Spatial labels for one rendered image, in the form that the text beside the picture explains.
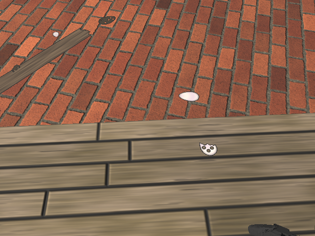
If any robot right hand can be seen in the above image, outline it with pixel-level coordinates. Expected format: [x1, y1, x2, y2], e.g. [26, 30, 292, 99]
[248, 223, 297, 236]

